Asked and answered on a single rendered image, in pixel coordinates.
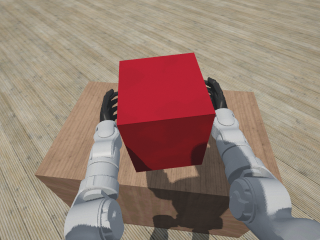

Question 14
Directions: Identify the left robot hand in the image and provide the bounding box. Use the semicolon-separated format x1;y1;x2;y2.
99;89;118;122

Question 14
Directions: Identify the left robot forearm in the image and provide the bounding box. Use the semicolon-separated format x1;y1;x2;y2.
64;120;122;239

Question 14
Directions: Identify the left robot upper arm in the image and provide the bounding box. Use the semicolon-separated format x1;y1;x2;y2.
63;197;125;240

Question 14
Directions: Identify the right robot upper arm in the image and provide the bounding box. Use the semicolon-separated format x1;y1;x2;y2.
229;177;320;240

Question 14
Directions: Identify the pedestal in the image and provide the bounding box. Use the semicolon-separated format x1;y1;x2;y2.
34;81;284;238

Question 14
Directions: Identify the right robot forearm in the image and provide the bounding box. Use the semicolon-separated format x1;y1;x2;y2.
211;108;292;213

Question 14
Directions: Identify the right robot hand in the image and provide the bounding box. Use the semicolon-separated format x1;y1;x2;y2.
204;77;228;110

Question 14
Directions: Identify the carton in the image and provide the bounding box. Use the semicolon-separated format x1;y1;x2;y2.
116;52;216;172

